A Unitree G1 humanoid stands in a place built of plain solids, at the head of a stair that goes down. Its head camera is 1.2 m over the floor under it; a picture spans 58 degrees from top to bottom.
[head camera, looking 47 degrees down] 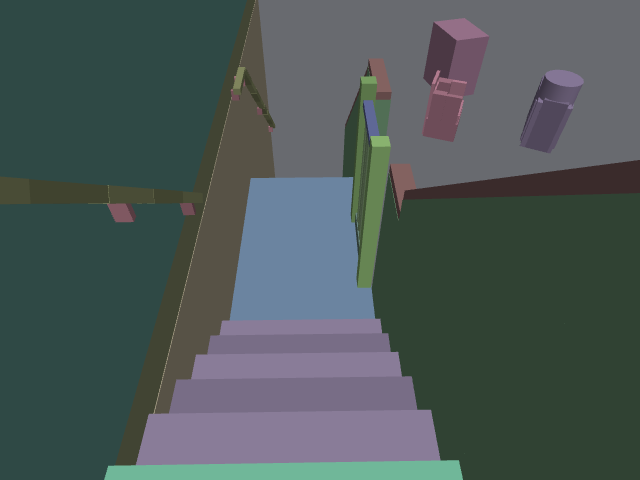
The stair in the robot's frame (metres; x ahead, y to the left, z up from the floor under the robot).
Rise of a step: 0.18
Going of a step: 0.20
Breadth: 0.90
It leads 1 degrees to the left of straight ahead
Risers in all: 6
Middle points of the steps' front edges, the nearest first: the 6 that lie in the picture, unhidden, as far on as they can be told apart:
0.34 0.09 0.00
0.54 0.09 -0.18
0.74 0.10 -0.36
0.94 0.10 -0.54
1.14 0.10 -0.72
1.34 0.11 -0.90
